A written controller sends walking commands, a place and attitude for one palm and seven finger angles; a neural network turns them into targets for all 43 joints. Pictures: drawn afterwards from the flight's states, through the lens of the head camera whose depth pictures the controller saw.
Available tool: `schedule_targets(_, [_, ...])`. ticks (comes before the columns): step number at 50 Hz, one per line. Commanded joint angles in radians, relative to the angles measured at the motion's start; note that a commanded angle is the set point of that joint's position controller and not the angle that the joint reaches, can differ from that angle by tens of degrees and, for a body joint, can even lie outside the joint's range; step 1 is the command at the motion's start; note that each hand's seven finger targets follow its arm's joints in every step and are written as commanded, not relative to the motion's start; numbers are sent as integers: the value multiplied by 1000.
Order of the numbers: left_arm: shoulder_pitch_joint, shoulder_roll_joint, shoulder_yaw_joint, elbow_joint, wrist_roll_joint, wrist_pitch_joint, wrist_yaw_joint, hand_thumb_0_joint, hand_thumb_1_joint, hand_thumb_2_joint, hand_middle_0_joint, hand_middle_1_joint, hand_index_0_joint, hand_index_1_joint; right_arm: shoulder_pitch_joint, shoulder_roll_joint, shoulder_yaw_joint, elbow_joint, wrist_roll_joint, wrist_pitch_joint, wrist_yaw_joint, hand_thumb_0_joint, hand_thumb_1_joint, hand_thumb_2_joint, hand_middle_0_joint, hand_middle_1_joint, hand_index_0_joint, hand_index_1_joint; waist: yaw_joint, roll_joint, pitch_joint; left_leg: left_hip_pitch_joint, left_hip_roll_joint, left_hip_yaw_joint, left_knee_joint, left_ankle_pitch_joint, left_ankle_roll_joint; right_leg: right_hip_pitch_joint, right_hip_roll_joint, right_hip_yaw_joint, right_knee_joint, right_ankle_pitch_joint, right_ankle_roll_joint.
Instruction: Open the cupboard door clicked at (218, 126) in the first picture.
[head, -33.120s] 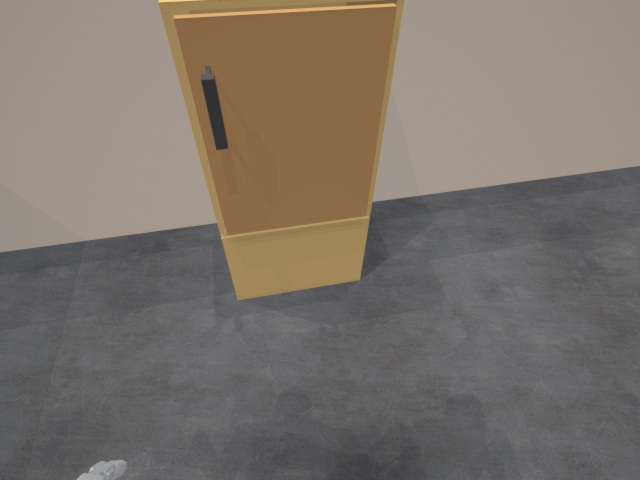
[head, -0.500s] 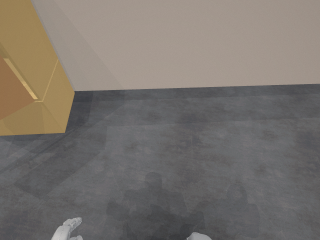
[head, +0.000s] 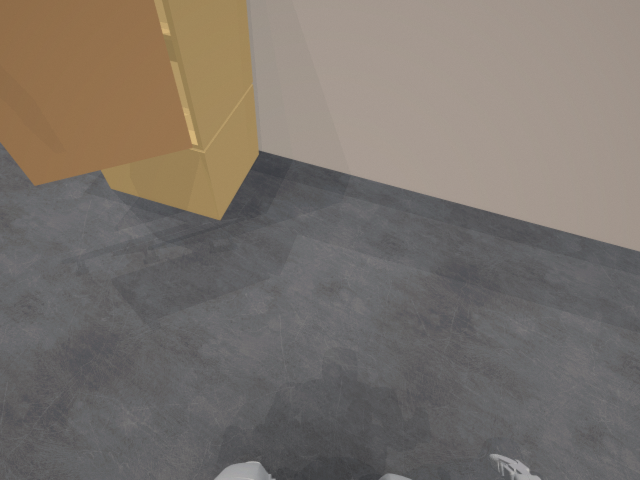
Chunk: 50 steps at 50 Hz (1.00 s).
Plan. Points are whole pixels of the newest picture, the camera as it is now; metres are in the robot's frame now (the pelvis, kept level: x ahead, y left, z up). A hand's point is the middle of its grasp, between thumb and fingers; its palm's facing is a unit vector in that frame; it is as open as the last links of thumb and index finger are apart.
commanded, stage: turn to face it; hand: left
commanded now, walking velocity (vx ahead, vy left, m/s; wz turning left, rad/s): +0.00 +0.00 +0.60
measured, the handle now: out of the picture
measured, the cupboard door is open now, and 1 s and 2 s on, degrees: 42 42 42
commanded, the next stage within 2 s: take the last steps up to it in 0.60 s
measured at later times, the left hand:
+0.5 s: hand out of the picture +0.05 +0.16 -0.13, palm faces +0.25 -0.93 -0.27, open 7.4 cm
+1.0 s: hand out of the picture -0.02 +0.19 -0.14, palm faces +0.45 -0.87 -0.21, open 7.4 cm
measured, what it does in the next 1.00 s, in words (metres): steps on the spot, turning left: right foot, then left foot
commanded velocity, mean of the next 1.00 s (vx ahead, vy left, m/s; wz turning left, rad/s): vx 0.10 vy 0.04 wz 0.35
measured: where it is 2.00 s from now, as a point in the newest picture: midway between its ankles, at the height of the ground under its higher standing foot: (246, 448)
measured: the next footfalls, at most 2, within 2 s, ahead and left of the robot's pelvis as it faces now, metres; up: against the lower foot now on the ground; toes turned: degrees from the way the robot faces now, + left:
right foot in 0.36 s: +0.07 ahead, -0.15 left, +0.00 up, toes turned +9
left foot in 0.74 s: +0.01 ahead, +0.09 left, +0.00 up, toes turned +25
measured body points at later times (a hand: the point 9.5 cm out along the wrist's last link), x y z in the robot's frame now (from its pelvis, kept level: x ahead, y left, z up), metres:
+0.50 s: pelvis +0.01 -0.05 +0.02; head +0.06 -0.06 +0.46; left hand +0.04 +0.21 -0.11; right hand +0.15 -0.28 -0.14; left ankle -0.03 +0.08 -0.64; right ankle +0.03 -0.15 -0.72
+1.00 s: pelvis +0.02 -0.01 +0.02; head +0.04 +0.00 +0.47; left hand -0.05 +0.23 -0.13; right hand +0.17 -0.20 -0.13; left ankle -0.03 +0.07 -0.72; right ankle +0.08 -0.13 -0.68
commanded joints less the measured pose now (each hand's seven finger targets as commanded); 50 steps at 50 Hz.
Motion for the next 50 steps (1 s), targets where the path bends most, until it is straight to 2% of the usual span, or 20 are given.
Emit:
schedule_targets(1, [-118,76,24,-122,-2,-23,4,0,900,900,-200,-300,-200,-300,112,-212,-44,-45,-9,-10,-39,0,-900,-900,200,300,200,300,-58,254,-164,199,305,-389,-307,426,161,-258,24,155,259,57,15])
schedule_targets(5, [-45,70,26,-86,1,-16,-7,0,900,900,-200,-300,-200,-300,59,-188,-30,-58,-8,-20,-36,0,-900,-900,200,300,200,300,-7,192,-157,164,233,-306,-329,359,123,-187,52,140,148,151,20])
schedule_targets(12, [-72,57,17,-120,-4,-25,-2,0,900,900,-200,-300,-200,-300,60,-195,-46,-59,-13,-5,-28,0,-900,-900,200,300,200,300,-18,223,-158,124,204,-386,-297,313,124,-54,123,109,-151,136,9])
schedule_targets(16, [27,74,25,-99,-8,-44,7,0,900,900,-200,-300,-200,-300,23,-168,-46,-75,-2,2,-27,0,-900,-900,200,300,200,300,34,201,-179,-11,142,-395,-188,297,72,211,134,106,-476,309,-10])
schedule_targets(17, [65,127,37,-95,2,-56,14,0,900,900,-200,-300,-200,-300,35,-120,-42,-82,7,0,-22,0,-900,-900,200,300,200,300,52,49,-206,-136,66,-328,-56,147,15,355,-4,244,-615,321,-46])
schedule_targets(18, [74,205,51,-95,16,-62,19,0,900,900,-200,-300,-200,-300,30,-66,-31,-104,12,-3,-17,0,-900,-900,200,300,200,300,58,-223,-184,-274,-91,-121,187,-234,-69,378,-272,498,-673,438,-168])
schedule_targets(19, [63,199,47,-99,10,-61,23,0,900,900,-200,-300,-200,-300,14,-107,-42,-104,2,4,-16,0,-900,-900,200,300,200,300,59,-189,-175,-241,-43,-150,404,-319,-66,254,-351,494,-665,537,-240])
schedule_targets(20, [20,161,38,-100,6,-61,27,0,900,900,-200,-300,-200,-300,3,-101,-43,-83,1,14,-16,0,-900,-900,200,300,200,300,36,-187,-141,-245,-18,-168,520,-278,-65,207,-287,455,-647,573,-244])
schedule_targets(22, [-44,105,18,-108,2,-63,21,0,900,900,-200,-300,-200,-300,24,-82,-34,-48,-1,24,-5,0,-900,-900,200,300,200,300,-4,-116,-106,-242,10,-135,592,-146,-84,190,-177,254,-605,668,-200])
schedule_targets(24, [-37,94,16,-103,7,-66,22,0,900,900,-200,-300,-200,-300,31,-59,-25,-35,3,27,1,0,-900,-900,200,300,200,300,-7,-127,-114,-204,17,-100,519,-119,-93,195,-153,173,-602,703,-176])
schedule_targets(29, [76,124,26,-41,13,-69,18,0,900,900,-200,-300,-200,-300,-41,-23,-3,-27,9,17,-2,0,-900,-900,200,300,200,300,49,-132,-129,-119,0,-24,217,-177,-93,289,-167,136,-557,865,-187])
schedule_targets(33, [91,142,35,-7,11,-65,17,0,900,900,-200,-300,-200,-300,-7,-20,8,-5,12,1,-11,0,-900,-900,200,300,200,300,36,-146,-158,5,-18,10,-33,-104,-74,301,-163,119,-483,927,-172])
schedule_targets(35, [66,128,30,3,-2,-59,14,0,900,900,-200,-300,-200,-300,60,-45,6,23,7,-9,-15,0,-900,-900,200,300,200,300,-6,-103,-170,182,0,1,-233,87,-54,198,-132,77,-405,799,-112])
schedule_targets(36, [63,95,26,-12,-10,-56,9,0,900,900,-200,-300,-200,-300,93,-110,-6,31,-1,-20,-19,0,-900,-900,200,300,200,300,-22,55,-208,322,114,-113,-271,270,-7,74,-80,20,-302,605,-60])
schedule_targets(37, [61,35,12,-37,-14,-50,3,0,900,900,-200,-300,-200,-300,143,-194,-23,34,-11,-20,-23,0,-900,-900,200,300,200,300,-41,312,-221,414,331,-378,-274,507,119,-120,31,-23,-141,79,-8])
schedule_targets(38, [-6,38,4,-56,3,-37,5,0,900,900,-200,-300,-200,-300,182,-215,-26,46,-15,-9,-30,0,-900,-900,200,300,200,300,-75,301,-193,343,390,-432,-342,324,203,-168,63,27,21,-117,-21])
schedule_targets(39, [-64,37,7,-60,7,-31,3,0,900,900,-200,-300,-200,-300,187,-203,-24,49,-17,-15,-40,0,-900,-900,200,300,200,300,-74,354,-152,306,357,-442,-378,174,207,-241,58,78,117,-78,-26])
schedule_targets(41, [-81,41,12,-37,5,-38,-18,0,900,900,-200,-300,-200,-300,143,-147,-9,34,-12,-26,-49,0,-900,-900,200,300,200,300,-45,287,-74,215,297,-388,-418,5,185,-274,46,119,174,53,-38])
schedule_targets(43, [-31,22,10,-7,7,-44,-31,0,900,900,-200,-300,-200,-300,126,-128,0,28,-10,-44,-47,0,-900,-900,200,300,200,300,-9,216,-72,197,245,-317,-427,24,155,-228,51,96,126,121,-41])
schedule_targets(50, [-7,-11,-1,-2,8,-63,-37,0,900,900,-200,-300,-200,-300,166,-122,-5,57,-11,-49,-36,0,-900,-900,200,300,200,300,8,195,-65,105,205,-286,-418,-103,155,2,101,29,-246,158,-39])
